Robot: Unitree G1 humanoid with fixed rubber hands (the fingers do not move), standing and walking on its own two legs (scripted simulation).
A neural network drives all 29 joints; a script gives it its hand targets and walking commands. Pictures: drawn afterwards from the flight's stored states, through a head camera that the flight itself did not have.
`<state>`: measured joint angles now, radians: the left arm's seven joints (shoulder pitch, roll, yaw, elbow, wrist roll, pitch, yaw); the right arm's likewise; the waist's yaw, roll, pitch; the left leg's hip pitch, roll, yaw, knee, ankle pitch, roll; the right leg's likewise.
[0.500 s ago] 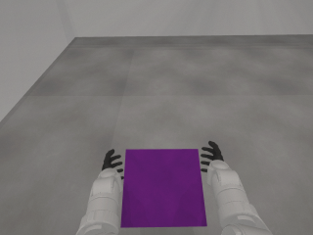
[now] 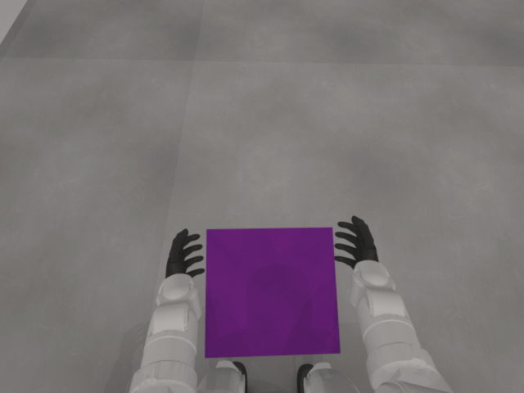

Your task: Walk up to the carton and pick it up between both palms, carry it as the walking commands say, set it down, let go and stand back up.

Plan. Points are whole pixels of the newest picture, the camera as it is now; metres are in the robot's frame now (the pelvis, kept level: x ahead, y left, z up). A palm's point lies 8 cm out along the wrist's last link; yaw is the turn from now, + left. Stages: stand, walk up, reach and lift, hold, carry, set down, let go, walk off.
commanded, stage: set down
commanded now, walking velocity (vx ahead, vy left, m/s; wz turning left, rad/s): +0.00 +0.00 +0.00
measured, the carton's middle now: (269, 286) +0.31 +0.01 -0.18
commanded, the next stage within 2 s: none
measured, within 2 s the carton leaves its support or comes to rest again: neither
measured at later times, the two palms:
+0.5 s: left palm (189, 284) +0.31 +0.16 -0.17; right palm (347, 271) +0.33 -0.14 -0.16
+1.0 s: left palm (196, 279) +0.34 +0.16 -0.26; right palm (332, 269) +0.36 -0.14 -0.25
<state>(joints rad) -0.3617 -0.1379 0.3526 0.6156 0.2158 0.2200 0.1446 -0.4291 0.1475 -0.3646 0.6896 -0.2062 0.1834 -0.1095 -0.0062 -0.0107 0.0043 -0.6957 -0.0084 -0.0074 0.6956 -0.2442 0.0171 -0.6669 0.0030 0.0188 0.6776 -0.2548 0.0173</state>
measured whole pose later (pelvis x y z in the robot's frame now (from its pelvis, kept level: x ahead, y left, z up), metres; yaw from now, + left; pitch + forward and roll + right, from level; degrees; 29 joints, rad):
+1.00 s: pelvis -0.05 +0.00 -0.17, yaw +0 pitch +35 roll -1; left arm -0.65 -0.07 0.36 0.60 0.22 0.25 0.20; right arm -0.72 0.11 -0.36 0.67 -0.21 0.22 -0.17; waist -0.01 -0.01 -0.12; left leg -1.63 -0.02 -0.01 1.49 -0.46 0.01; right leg -1.61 0.01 0.02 1.49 -0.49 0.02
